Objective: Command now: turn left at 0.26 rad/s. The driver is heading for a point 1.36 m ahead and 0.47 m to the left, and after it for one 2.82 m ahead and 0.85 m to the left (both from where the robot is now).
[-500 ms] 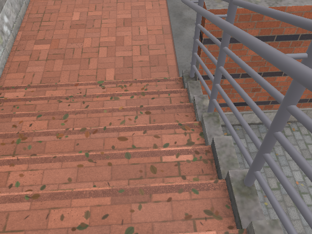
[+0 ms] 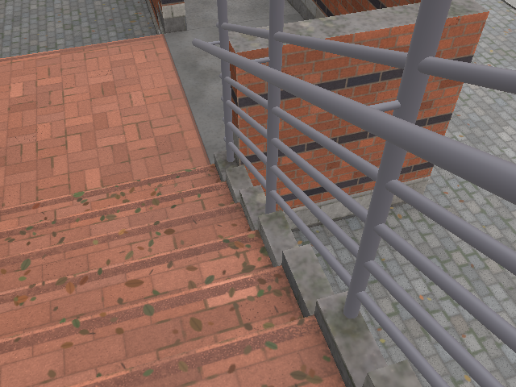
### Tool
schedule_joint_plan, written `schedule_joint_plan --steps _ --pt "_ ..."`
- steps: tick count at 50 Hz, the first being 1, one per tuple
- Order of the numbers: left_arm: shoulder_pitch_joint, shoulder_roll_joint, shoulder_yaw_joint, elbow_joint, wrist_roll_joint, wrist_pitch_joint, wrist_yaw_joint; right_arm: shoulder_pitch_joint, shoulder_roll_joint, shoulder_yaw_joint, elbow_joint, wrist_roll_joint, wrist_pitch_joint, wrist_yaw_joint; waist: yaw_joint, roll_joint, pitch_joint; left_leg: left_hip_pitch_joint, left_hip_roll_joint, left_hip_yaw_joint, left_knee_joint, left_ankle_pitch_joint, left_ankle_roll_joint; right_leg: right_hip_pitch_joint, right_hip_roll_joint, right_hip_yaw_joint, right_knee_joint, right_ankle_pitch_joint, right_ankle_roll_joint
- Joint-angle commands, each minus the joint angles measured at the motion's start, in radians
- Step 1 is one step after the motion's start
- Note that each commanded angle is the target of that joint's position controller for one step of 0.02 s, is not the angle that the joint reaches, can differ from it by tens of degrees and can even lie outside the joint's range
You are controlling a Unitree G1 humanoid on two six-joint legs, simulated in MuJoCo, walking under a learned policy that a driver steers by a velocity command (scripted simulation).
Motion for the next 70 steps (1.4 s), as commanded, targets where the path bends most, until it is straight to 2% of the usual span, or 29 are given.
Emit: schedule_joint_plan --steps 1,3,7,12,19,21,22,23,24,26,28,33,40,44,45,46,47,48,49,50,52,55,57,63,65,66,67,68,70 --pt "0.083 0.254 0.071 -0.008 -0.005 -0.040 0.039 -0.060 -0.138 -0.051 -0.120 0.034 -0.034 0.017 0.034 -0.154 0.041 -0.215 0.097 -0.191 -0.021 0.107 -0.011 0.185 -0.185 0.160 -0.094 0.353 -0.087" --pt "0.077 0.183 0.055 -0.030 -0.016 -0.065 0.038 -0.124 -0.161 -0.064 -0.143 0.029 -0.015 0.017 0.087 -0.194 -0.011 -0.244 0.007 -0.105 0.276 -0.203 -0.038 0.185 -0.361 0.251 -0.144 0.581 -0.192" --pt "0.018 0.142 0.043 -0.057 -0.023 -0.078 0.048 -0.128 -0.137 -0.072 -0.136 -0.011 0.033 0.023 0.049 -0.057 -0.020 -0.295 0.032 -0.082 0.631 -0.238 -0.079 0.117 -0.344 0.097 -0.126 0.701 -0.228" --pt "0.094 0.222 0.070 -0.050 -0.009 -0.068 0.043 -0.238 -0.095 -0.039 -0.166 -0.018 0.054 0.069 0.130 -0.179 0.047 -0.341 0.089 -0.024 0.471 -0.166 -0.063 0.095 -0.356 0.097 -0.317 -0.367 -0.162" --pt "0.030 0.286 0.095 -0.043 0.002 -0.074 0.002 -0.272 -0.121 -0.038 -0.221 0.026 0.042 0.086 0.099 -0.162 0.028 -0.070 0.061 0.060 0.228 -0.122 -0.030 -0.016 -0.359 -0.124 -0.178 -0.175 -0.063" --pt "-0.035 0.253 0.080 -0.046 -0.002 -0.091 0.005 -0.068 -0.181 -0.067 -0.124 0.023 0.030 0.057 -0.035 -0.032 -0.011 0.258 -0.005 0.090 0.177 -0.154 -0.005 -0.247 -0.296 -0.263 0.136 0.055 -0.008" --pt "-0.129 0.202 0.065 -0.077 0.023 -0.097 0.000 0.188 -0.251 -0.090 -0.043 0.006 0.020 0.035 -0.190 0.251 -0.028 0.468 0.058 -0.138 0.106 -0.278 0.060 -0.529 -0.199 -0.299 0.629 -0.041 0.029" --pt "-0.195 0.100 0.037 -0.170 0.049 -0.094 -0.007 0.116 -0.367 -0.091 -0.087 0.029 -0.005 0.025 -0.117 0.457 0.006 0.422 0.313 -0.771 -0.097 -0.263 0.176 -0.865 -0.008 -0.126 0.847 -0.395 0.063" --pt "-0.271 0.177 0.043 -0.215 0.075 -0.086 0.007 0.133 -0.355 -0.095 -0.082 0.043 -0.010 0.014 -0.134 0.197 0.016 0.370 0.390 -0.784 -0.154 -0.205 0.255 -0.886 -0.100 0.064 0.756 -0.269 0.076" --pt "-0.123 0.247 0.058 -0.155 0.036 -0.094 0.007 -0.022 -0.276 -0.081 -0.104 0.031 -0.025 0.012 0.008 0.091 0.080 0.145 0.307 -0.595 -0.137 -0.209 0.210 -0.664 -0.154 0.042 0.560 -0.116 0.097" --pt "0.021 0.272 0.067 -0.070 0.061 -0.092 -0.006 -0.136 -0.279 -0.089 -0.135 -0.013 -0.041 0.019 0.067 0.152 0.027 0.004 0.211 -0.479 -0.088 0.012 0.179 -0.453 -0.130 -0.018 0.590 0.006 0.101" --pt "-0.153 0.194 0.063 -0.131 0.050 -0.078 -0.051 0.015 -0.243 -0.091 -0.059 0.027 -0.068 -0.008 0.037 0.061 -0.004 -0.058 0.090 -0.477 0.057 -0.001 0.178 -0.397 -0.067 0.011 0.282 0.501 0.094" --pt "-0.230 0.137 0.035 -0.166 0.006 -0.076 -0.059 0.076 -0.222 -0.082 0.008 -0.002 -0.076 -0.022 -0.021 0.128 0.111 -0.105 0.093 -0.447 0.170 -0.029 0.149 -0.243 -0.079 0.006 0.031 0.514 0.038" --pt "0.243 0.217 0.098 0.000 0.022 -0.076 0.000 0.024 -0.236 -0.073 0.045 -0.032 -0.084 -0.027 0.144 0.023 0.005 0.003 0.110 -0.298 0.679 0.590 0.149 0.129 -0.033 -0.138 0.016 0.229 -0.063" --pt "0.467 0.214 0.110 0.060 0.024 -0.083 0.006 -0.073 -0.227 -0.077 0.055 -0.024 -0.081 -0.034 0.305 -0.075 0.008 -0.147 0.048 -0.202 1.155 0.601 0.114 0.309 -0.060 -0.076 -0.071 0.234 -0.148" --pt "0.517 0.153 0.087 0.095 0.009 -0.087 -0.013 -0.172 -0.111 -0.058 0.031 -0.032 -0.085 -0.026 0.309 -0.216 0.054 -0.487 -0.099 -0.095 1.592 -0.307 0.095 0.427 -0.135 0.061 -0.063 0.293 -0.180" --pt "0.461 0.135 0.049 0.074 0.006 -0.095 -0.039 -0.155 -0.035 -0.025 -0.052 -0.030 -0.097 -0.035 0.154 -0.240 0.053 -0.760 -0.074 -0.153 1.679 -0.422 0.086 0.488 -0.179 0.201 0.285 0.861 -0.130" --pt "0.457 0.213 0.076 0.068 0.001 -0.098 -0.037 -0.063 -0.095 -0.026 -0.087 -0.019 -0.111 -0.028 0.106 -0.209 -0.136 -0.896 -0.029 -0.158 1.528 -0.330 0.048 0.704 -0.300 0.476 0.167 0.663 -0.300" --pt "0.409 0.281 0.101 0.050 0.006 -0.114 -0.021 -0.128 -0.171 -0.028 -0.087 -0.046 -0.127 -0.030 0.142 -0.182 -0.106 -0.953 0.058 -0.189 1.337 -0.279 0.007 0.596 -0.411 0.741 -0.079 0.106 -0.406" --pt "0.308 0.178 0.075 0.046 0.009 -0.121 -0.016 -0.280 -0.219 -0.046 -0.075 -0.064 -0.118 -0.034 0.115 0.029 0.078 -0.936 0.114 -0.181 1.213 -0.263 -0.026 0.347 -0.343 0.698 -0.130 -0.105 -0.352" --pt "0.297 0.116 0.031 0.088 0.026 -0.162 0.020 -0.372 -0.181 -0.029 -0.110 -0.029 -0.110 -0.003 0.027 0.039 0.217 -0.793 0.149 -0.227 0.761 -0.055 -0.092 -0.026 -0.232 0.676 -0.072 -0.031 -0.321" --pt "0.264 0.271 0.078 0.069 0.006 -0.155 0.024 -0.317 -0.171 -0.033 -0.034 -0.048 -0.104 0.018 0.032 -0.101 0.142 -0.342 0.093 -0.083 0.618 0.210 -0.108 -0.268 -0.169 0.490 -0.083 0.299 -0.284" --pt "0.278 0.132 0.050 0.069 -0.049 -0.183 0.010 -0.369 -0.144 -0.032 -0.041 -0.033 -0.129 0.025 0.057 -0.024 0.100 -0.317 0.137 -0.170 0.275 0.736 -0.071 -0.204 -0.041 0.403 0.063 0.128 -0.224" --pt "0.421 0.127 0.035 0.121 0.009 -0.115 0.037 -0.393 -0.086 -0.028 -0.079 0.022 -0.135 0.006 0.171 -0.024 0.125 0.024 0.050 -0.112 -0.082 0.617 -0.110 -0.114 0.026 0.374 0.308 0.091 -0.143" --pt "0.169 0.233 0.056 0.078 0.010 -0.111 0.034 0.256 -0.187 -0.090 0.099 -0.001 -0.134 -0.015 -0.232 -0.047 -0.131 0.612 0.121 -0.154 0.047 0.609 -0.049 -0.303 0.024 0.282 0.994 0.504 -0.132" --pt "0.116 0.144 0.058 0.067 -0.013 -0.124 0.038 0.312 -0.227 -0.102 0.131 -0.017 -0.143 -0.020 -0.257 0.118 -0.092 0.682 0.277 -0.275 0.002 0.692 -0.006 -0.494 0.152 0.187 1.429 -0.291 -0.094" --pt "0.382 0.079 0.037 0.030 -0.060 -0.122 0.066 0.196 -0.193 -0.077 0.104 -0.045 -0.153 0.010 0.004 0.234 -0.180 0.816 0.471 -0.347 0.319 1.296 -0.058 -0.648 0.035 0.147 1.429 -0.410 -0.103" --pt "0.399 0.123 0.044 0.066 -0.044 -0.111 0.071 0.153 -0.151 -0.076 0.067 -0.023 -0.148 0.024 -0.005 0.191 -0.234 0.783 0.500 -0.424 0.257 1.020 -0.019 -0.703 -0.028 0.121 1.296 -0.300 -0.087" --pt "0.196 0.145 0.056 0.038 0.046 -0.070 0.040 0.064 -0.125 -0.085 0.068 -0.002 -0.137 0.019 -0.012 0.084 -0.029 0.368 0.443 -0.531 0.000 0.160 0.079 -0.719 -0.080 0.046 1.274 -0.201 -0.093"
Velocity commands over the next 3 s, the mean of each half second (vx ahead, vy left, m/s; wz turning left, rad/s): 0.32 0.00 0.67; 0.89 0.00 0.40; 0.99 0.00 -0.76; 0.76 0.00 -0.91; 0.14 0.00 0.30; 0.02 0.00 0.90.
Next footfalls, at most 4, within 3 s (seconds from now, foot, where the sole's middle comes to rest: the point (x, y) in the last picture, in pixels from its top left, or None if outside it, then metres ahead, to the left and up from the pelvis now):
0.44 left None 0.02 0.15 -0.77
0.92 right None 0.36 0.16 -0.92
1.32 left None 0.60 0.53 -1.07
1.72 right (137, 329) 0.96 0.44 -1.22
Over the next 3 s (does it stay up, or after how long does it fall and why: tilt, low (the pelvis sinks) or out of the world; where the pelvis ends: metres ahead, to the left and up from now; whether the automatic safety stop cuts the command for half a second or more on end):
stays up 1.08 0.43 -0.61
